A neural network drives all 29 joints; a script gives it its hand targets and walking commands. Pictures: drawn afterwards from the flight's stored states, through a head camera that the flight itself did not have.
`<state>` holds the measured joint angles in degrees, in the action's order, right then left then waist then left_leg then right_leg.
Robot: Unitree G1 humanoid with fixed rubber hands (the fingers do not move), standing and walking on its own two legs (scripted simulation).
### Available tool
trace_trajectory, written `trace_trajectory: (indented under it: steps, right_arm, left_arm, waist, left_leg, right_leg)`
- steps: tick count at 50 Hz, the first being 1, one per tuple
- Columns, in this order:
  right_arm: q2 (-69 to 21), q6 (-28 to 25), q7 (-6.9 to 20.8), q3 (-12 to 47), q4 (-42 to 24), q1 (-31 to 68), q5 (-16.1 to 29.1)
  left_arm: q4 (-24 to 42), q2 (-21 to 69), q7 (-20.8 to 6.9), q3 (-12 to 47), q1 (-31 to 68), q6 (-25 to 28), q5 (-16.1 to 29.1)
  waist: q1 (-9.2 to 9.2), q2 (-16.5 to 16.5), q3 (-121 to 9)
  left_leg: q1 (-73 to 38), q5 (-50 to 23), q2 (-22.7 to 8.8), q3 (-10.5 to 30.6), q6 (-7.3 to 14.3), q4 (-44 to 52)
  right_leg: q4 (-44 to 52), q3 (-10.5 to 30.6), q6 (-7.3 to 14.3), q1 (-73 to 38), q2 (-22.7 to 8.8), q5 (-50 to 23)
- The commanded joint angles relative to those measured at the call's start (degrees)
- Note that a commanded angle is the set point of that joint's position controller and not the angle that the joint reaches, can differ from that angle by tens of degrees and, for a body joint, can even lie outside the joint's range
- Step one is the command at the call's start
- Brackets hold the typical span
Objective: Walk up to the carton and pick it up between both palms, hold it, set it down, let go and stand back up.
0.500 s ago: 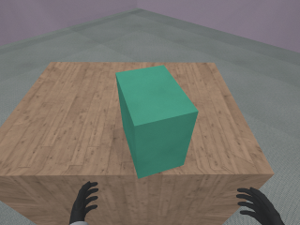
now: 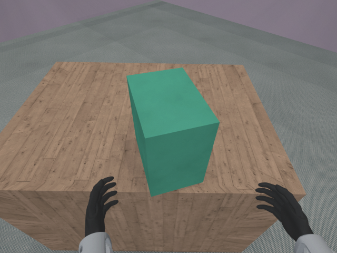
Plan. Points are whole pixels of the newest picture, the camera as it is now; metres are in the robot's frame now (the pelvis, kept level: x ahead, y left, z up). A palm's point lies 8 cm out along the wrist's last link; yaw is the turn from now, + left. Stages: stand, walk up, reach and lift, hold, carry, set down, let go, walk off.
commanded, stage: reach and lift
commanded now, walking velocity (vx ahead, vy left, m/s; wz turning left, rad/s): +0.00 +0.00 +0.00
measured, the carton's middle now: (166, 131) +0.43 +0.06 +0.04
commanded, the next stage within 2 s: none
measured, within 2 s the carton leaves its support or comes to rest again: neither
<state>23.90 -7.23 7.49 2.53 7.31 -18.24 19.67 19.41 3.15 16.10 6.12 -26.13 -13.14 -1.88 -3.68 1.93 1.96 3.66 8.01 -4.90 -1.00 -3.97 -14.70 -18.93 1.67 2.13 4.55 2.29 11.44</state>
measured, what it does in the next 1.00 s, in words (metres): stands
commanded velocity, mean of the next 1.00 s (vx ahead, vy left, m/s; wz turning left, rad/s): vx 0.00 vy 0.00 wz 0.00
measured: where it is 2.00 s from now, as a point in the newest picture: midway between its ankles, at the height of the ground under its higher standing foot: outside the picture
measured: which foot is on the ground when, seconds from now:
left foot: down 0.00-1.00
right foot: down 0.00-1.00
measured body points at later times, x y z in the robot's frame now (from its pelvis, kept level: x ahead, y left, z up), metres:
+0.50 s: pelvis -0.01 +0.00 +0.00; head -0.02 +0.01 +0.45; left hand +0.24 +0.19 +0.10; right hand +0.29 -0.20 +0.08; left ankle +0.00 +0.17 -0.75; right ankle -0.01 -0.10 -0.75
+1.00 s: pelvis -0.01 +0.00 +0.00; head -0.02 +0.00 +0.45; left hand +0.29 +0.20 +0.15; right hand +0.36 -0.18 +0.14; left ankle +0.00 +0.17 -0.75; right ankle -0.01 -0.10 -0.75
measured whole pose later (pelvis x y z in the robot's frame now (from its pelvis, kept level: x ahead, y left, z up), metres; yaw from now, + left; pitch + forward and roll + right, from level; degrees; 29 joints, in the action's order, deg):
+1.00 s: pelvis -0.01 +0.00 +0.00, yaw -2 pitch -2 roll +1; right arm 27.2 19.8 -1.6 9.6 17.4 26.8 28.3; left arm 18.5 2.3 14.9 -9.0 15.0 -51.0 -0.6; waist -3.9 0.6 0.3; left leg 5.3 7.6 -5.4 -2.9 -4.4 -15.6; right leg -20.3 3.7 2.0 7.2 2.9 10.5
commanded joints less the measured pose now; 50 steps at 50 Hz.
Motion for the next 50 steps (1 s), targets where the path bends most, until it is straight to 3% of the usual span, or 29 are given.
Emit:
trace_trajectory:
  steps: [1,5,10,11,17,21,25,26,32,34,37,41,43,46,48,50]
  right_arm:
    - [8.75,-1.6,-0.41,-4.78,-7.37,7.86,1.33]
    - [6.79,0.61,-1.65,-3.75,-8.74,12.94,1.13]
    - [6.61,3.89,-3.16,-3.43,-8.7,18.0,1.66]
    - [7.22,4.38,-3.56,-3.86,-10.27,18.75,1.33]
    - [6.84,9.75,-5.55,-2.03,-7.48,26.27,2.77]
    - [8.44,13.41,-6.53,-2.56,-8.21,31.92,3.18]
    - [8.6,16.36,-7.44,-1.83,-9.26,37.03,4.62]
    - [9.12,17.03,-7.66,-2.11,-8.76,37.12,4.37]
    - [9.4,20.31,-8.58,0.09,-7.84,44.22,6.38]
    - [9.45,21.08,-8.39,-0.43,-6.22,48.14,6.47]
    - [9.76,22.57,-8.65,0.33,-4.97,52.65,6.92]
    - [10.81,23.97,-8.51,0.78,-1.55,57.32,7.61]
    - [10.94,24.32,-8.64,1.22,0.0,58.74,7.85]
    - [11.44,24.51,-9.47,1.87,-0.19,62.21,8.84]
    - [12.37,25.36,-9.39,2.11,4.43,61.78,8.69]
    - [12.75,25.87,-9.5,2.34,6.11,66.43,8.5]
  left_arm:
    - [12.31,1.46,0.7,1.09,5.76,0.91,-0.62]
    - [10.25,1.12,1.04,-1.36,10.64,-2.18,-0.84]
    - [12.03,1.39,1.52,-2.02,15.32,-7.17,-0.45]
    - [12.68,1.72,1.31,-1.66,15.7,-7.96,-0.02]
    - [13.66,1.11,0.77,-4.3,23.61,-15.4,0.43]
    - [14.38,0.54,0.38,-6.12,27.63,-20.72,0.81]
    - [14.94,0.2,-0.06,-7.34,31.88,-25.41,1.54]
    - [15.14,0.39,-0.31,-7.36,32.23,-26.13,1.72]
    - [15.35,-0.9,-0.98,-10.59,38.04,-30.23,1.02]
    - [14.05,-1.26,-0.86,-11.42,42.07,-30.81,1.13]
    - [11.25,-2.47,-0.92,-12.33,46.09,-32.64,1.43]
    - [9.1,-2.12,-0.92,-12.95,51.37,-34.18,2.32]
    - [8.76,-2.47,-0.93,-13.5,51.41,-34.78,1.25]
    - [8.94,-4.11,-1.09,-15.37,54.24,-35.53,1.05]
    - [8.07,-2.44,-1.2,-14.54,53.6,-36.26,0.73]
    - [4.64,-3.65,-1.75,-15.15,57.59,-36.57,1.83]
  waist:
    - [0.38,2.44,-3.75]
    - [-0.76,4.49,-2.32]
    - [-1.03,2.34,-5.6]
    - [-0.27,4.22,-5.53]
    - [-0.32,1.61,-6.71]
    - [0.43,2.39,-7.25]
    - [0.3,1.95,-9.31]
    - [1.32,1.98,-10.22]
    - [0.29,1.67,-12.29]
    - [0.79,1.78,-11.19]
    - [-0.09,2.42,-11.64]
    - [-1.04,2.23,-14.6]
    - [-0.3,0.7,-16.82]
    - [-0.97,1.04,-17.8]
    - [-0.29,0.36,-16.9]
    - [0.12,1.12,-16.48]
  left_leg:
    - [-10.84,-8.05,4.16,-0.3,3.33,-1.23]
    - [-8.59,-2.77,4.3,-0.91,4.05,0.45]
    - [-10.71,-6.56,3.9,-1.07,3.52,-0.44]
    - [-11.56,-7.13,3.82,-1.1,3.68,-0.59]
    - [-12.25,-9.19,4.07,-1.44,3.34,-1.37]
    - [-13.75,-8.6,3.72,-1.26,3.54,-1.36]
    - [-13.72,-12.16,4.2,-1.56,3.54,-2.07]
    - [-14.84,-12.59,3.99,-1.45,3.37,-2.29]
    - [-14.07,-13.63,4.23,-2.03,3.28,-2.68]
    - [-12.41,-9.7,4.17,-2.1,2.94,-2.21]
    - [-9.91,-5.86,4.12,-2.34,3.39,-1.49]
    - [-8.99,-6.1,4.28,-2.67,3.15,-1.86]
    - [-10.24,-9.63,4.16,-2.79,2.75,-2.56]
    - [-9.45,-9.85,4.45,-3.27,2.79,-2.91]
    - [-10.6,-12.6,4.12,-2.52,2.29,-3.41]
    - [-8.88,-10.0,4.35,-2.89,2.41,-3.3]
  right_leg:
    - [5.83,-0.09,-0.06,11.57,0.38,-7.38]
    - [6.53,1.11,-0.87,10.89,-0.45,-2.26]
    - [5.92,0.94,0.21,9.88,-0.04,-5.58]
    - [5.97,0.68,-0.09,9.82,0.17,-5.8]
    - [5.49,0.92,0.27,8.89,0.28,-7.41]
    - [5.91,0.77,0.61,9.79,0.71,-5.54]
    - [5.05,0.64,0.44,8.93,0.96,-9.09]
    - [4.86,0.54,0.43,8.82,0.95,-9.85]
    - [4.5,1.0,0.12,7.64,1.19,-10.94]
    - [4.74,0.85,0.31,8.17,1.47,-7.27]
    - [5.21,1.97,-0.22,7.8,0.63,-3.98]
    - [4.26,1.51,-0.44,7.72,1.08,-4.75]
    - [3.55,1.08,-0.47,6.79,1.27,-8.81]
    - [3.25,1.66,-1.32,5.08,1.0,-10.64]
    - [2.41,0.06,-0.58,6.15,2.25,-12.4]
    - [3.19,0.4,-0.73,6.95,1.85,-9.75]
